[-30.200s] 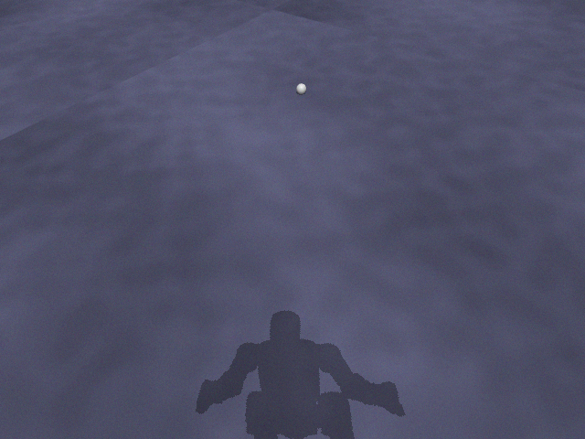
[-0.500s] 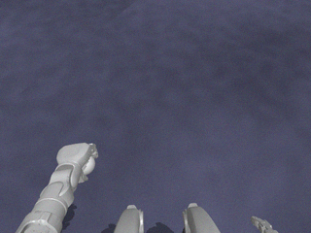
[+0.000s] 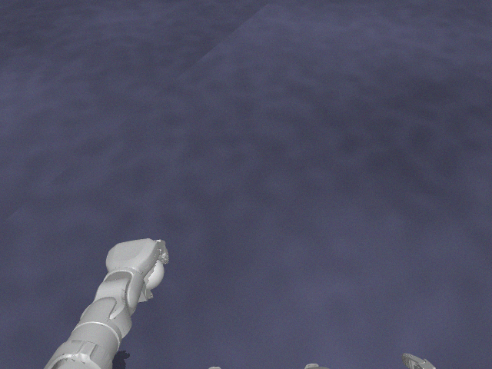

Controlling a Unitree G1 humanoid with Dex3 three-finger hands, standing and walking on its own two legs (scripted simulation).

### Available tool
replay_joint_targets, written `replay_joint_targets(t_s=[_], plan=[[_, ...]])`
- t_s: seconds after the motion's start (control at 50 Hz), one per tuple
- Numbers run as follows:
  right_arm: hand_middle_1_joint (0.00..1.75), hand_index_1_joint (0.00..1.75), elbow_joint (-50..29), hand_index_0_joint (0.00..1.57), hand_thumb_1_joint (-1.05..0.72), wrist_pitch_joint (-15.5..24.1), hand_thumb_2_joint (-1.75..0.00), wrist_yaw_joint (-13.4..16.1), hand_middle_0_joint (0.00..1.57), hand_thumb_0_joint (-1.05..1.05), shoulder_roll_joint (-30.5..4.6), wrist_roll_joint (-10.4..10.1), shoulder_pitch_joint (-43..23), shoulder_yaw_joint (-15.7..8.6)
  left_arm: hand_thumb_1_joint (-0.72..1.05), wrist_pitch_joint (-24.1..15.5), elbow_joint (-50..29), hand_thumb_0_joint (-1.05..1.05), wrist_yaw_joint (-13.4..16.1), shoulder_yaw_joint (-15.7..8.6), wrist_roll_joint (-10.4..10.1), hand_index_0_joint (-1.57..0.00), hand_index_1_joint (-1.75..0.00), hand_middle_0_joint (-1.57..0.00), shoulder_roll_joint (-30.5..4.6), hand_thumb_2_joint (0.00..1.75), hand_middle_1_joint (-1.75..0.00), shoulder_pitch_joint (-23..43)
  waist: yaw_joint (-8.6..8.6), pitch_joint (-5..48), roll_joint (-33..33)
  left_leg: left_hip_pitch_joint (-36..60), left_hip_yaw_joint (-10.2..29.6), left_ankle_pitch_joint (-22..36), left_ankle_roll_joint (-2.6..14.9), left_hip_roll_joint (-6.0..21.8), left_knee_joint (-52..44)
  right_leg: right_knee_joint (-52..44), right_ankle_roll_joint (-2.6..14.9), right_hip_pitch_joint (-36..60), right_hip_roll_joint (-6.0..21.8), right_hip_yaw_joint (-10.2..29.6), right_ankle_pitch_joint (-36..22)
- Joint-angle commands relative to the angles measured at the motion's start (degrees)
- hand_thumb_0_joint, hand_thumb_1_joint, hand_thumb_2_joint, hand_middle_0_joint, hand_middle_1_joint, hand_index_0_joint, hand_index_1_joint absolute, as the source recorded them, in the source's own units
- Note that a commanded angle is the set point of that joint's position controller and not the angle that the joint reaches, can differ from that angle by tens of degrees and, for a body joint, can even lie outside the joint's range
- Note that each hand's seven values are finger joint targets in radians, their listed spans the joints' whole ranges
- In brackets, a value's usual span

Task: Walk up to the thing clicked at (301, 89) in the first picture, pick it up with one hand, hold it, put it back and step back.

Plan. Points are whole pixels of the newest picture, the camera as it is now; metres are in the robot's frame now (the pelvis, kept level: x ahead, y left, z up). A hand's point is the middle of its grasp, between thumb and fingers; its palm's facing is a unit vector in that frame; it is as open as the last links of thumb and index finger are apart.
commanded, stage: hold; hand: left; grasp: from above
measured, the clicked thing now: (146, 272) +0.33 +0.22 -0.10
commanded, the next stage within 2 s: crouch in 1.88 s
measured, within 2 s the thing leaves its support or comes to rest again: neither
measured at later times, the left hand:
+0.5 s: hand (134, 265) +0.32 +0.22 -0.04, palm faces -0.46 -0.06 -0.88, open 8.7 cm
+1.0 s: hand (133, 265) +0.31 +0.22 -0.02, palm faces -0.47 -0.05 -0.88, open 8.8 cm
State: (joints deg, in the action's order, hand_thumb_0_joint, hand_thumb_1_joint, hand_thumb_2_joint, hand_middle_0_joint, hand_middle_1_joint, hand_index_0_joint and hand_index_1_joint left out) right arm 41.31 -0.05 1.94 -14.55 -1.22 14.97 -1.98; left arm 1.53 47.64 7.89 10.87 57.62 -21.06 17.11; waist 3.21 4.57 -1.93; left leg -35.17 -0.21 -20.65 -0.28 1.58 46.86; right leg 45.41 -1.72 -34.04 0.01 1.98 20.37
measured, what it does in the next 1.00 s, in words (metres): stands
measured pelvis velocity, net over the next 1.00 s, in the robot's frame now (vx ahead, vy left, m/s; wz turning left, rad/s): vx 0.01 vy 0.00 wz -0.01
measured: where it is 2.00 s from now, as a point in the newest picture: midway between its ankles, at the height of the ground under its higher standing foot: outside the picture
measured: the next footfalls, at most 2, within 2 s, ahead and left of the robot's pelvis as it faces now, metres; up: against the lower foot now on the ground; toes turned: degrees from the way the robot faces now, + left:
none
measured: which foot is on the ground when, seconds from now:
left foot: down 0.00-1.00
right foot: down 0.00-1.00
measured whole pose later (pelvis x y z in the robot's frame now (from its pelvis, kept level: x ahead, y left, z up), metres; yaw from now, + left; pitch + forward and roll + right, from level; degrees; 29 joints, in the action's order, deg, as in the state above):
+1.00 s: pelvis +0.01 +0.00 +0.03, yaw -1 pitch +2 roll +0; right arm 39.1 -2.7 2.0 -15.1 -2.5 12.9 -1.9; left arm 1.1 40.3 -0.1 12.5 57.3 -21.9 15.1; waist 0.9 1.3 -2.5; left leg -18.7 -1.6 -15.0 0.0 1.1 31.3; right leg 30.7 -1.8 -18.3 0.7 3.1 14.8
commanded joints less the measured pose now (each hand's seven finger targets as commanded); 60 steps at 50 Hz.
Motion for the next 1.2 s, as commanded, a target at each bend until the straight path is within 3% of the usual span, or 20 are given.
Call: replay_joint_targets(t_s=[0.0,0.24,0.52,0.64,0.7,0.72,0.92,0.94,1.02,1.12,1.18], plan=[[0.30,0.30,-6.24,0.20,-0.91,1.72,-0.90,0.73,0.20,0.00,-8.15,-0.36,-0.87,-3.03,0.55,0.40,-12.46,0.00,3.01,-5.08,0.18,-0.94,-0.75,-0.90,-12.76,0.74,-0.78,19.85,-0.53,16.65,-0.50,14.41,-0.27,11.30,0.22,-2.36,-8.15,-9.13,1.80,7.14,-1.86,-1.14,-10.38],[0.30,0.30,-7.08,0.20,-0.90,1.45,-0.90,0.79,0.20,0.00,-8.06,-0.98,-2.59,-3.22,0.59,0.07,-13.64,0.00,-0.15,-3.60,-0.42,-0.96,-0.74,-0.92,-11.69,0.73,-0.78,19.80,-1.12,14.25,0.07,18.47,-0.35,14.11,0.14,-2.34,-12.50,-12.19,2.01,11.33,-2.29,-1.26,-12.57],[0.30,0.30,-8.19,0.20,-0.90,0.50,-0.90,0.54,0.20,0.00,-8.56,-1.24,-3.41,-3.22,0.58,-0.03,-15.53,0.00,-2.70,-4.45,-0.23,-0.95,-0.76,-0.91,-13.16,0.78,-0.80,19.15,-1.95,13.72,0.36,22.47,-1.01,19.73,0.35,-2.17,-15.28,-14.88,2.08,16.13,-2.30,-1.57,-17.24],[0.30,0.30,-8.87,0.20,-0.90,0.10,-0.90,0.42,0.20,0.00,-8.34,-1.41,-4.07,-3.13,0.58,-0.18,-18.29,0.00,-3.97,-3.60,-0.29,-0.95,-0.75,-0.92,-12.39,0.78,-0.79,19.86,-2.06,13.75,-0.44,24.48,-1.20,21.20,0.41,-1.99,-16.61,-15.73,2.23,16.76,-2.26,-1.54,-18.41],[0.30,0.30,-9.31,0.20,-0.90,-0.09,-0.90,0.40,0.20,0.00,-8.30,-1.35,-4.29,-2.87,0.55,-0.21,-17.72,0.00,-4.31,-3.47,-0.36,-0.92,-0.77,-0.89,-12.00,0.79,-0.80,19.17,-1.86,11.60,0.46,23.44,-1.27,18.50,0.63,-2.22,-17.42,-17.25,2.04,17.05,-2.13,-1.37,-16.34],[0.30,0.30,-9.55,0.20,-0.90,-0.11,-0.90,0.36,0.20,0.00,-8.52,-1.45,-4.86,-2.96,0.56,-0.20,-17.92,0.00,-4.24,-4.49,-0.45,-0.93,-0.75,-0.90,-13.26,0.79,-0.79,18.92,-2.57,12.09,0.10,23.99,-1.31,18.08,0.53,-2.15,-17.90,-17.38,2.15,17.53,-2.11,-1.49,-15.77],[0.30,0.30,-9.84,0.20,-0.90,-0.49,-0.90,0.59,0.20,0.00,-8.36,-1.50,-5.64,-2.72,0.54,-0.39,-19.36,0.00,-5.23,-4.44,-0.51,-0.92,-0.77,-0.89,-13.02,0.82,-0.80,18.43,-2.32,11.75,0.87,24.83,-1.44,18.03,0.81,-2.23,-19.04,-18.72,1.93,19.04,-1.99,-1.23,-15.82],[0.30,0.30,-10.13,0.20,-0.90,-0.48,-0.90,0.66,0.20,0.00,-8.10,-1.59,-6.25,-2.68,0.56,-0.46,-20.51,0.00,-5.18,-4.50,-0.47,-0.93,-0.78,-0.90,-13.35,0.81,-0.82,19.03,-2.99,11.55,0.33,25.00,-1.58,17.58,0.79,-2.34,-19.41,-19.00,1.98,18.82,-1.93,-1.24,-15.36],[0.30,0.30,-10.19,0.20,-0.90,-0.61,-0.90,0.71,0.20,0.00,-8.29,-1.57,-6.44,-2.60,0.53,-0.42,-20.82,0.00,-5.53,-4.17,-0.58,-0.91,-0.78,-0.88,-12.97,0.81,-0.81,19.10,-2.22,11.49,1.06,26.10,-1.50,17.75,0.88,-2.09,-19.84,-19.43,1.99,18.72,-1.97,-1.29,-15.55],[0.30,0.30,-10.26,0.20,-0.90,-0.76,-0.90,0.84,0.20,0.00,-7.99,-1.60,-7.32,-2.37,0.52,-0.43,-21.70,0.00,-5.79,-5.07,-0.59,-0.90,-0.78,-0.87,-13.89,0.82,-0.81,18.71,-2.94,11.82,0.88,26.21,-1.93,17.69,1.14,-2.60,-20.06,-20.17,1.71,20.22,-1.49,-0.97,-15.74],[0.30,0.30,-10.71,0.20,-0.90,-0.84,-0.90,0.90,0.20,0.00,-7.92,-1.71,-7.91,-2.24,0.52,-0.41,-21.98,0.00,-6.13,-4.52,-0.62,-0.89,-0.79,-0.86,-13.35,0.81,-0.82,18.65,-2.90,9.81,0.80,25.86,-1.78,15.04,1.03,-2.50,-20.93,-21.01,1.82,19.55,-1.58,-1.13,-13.00]])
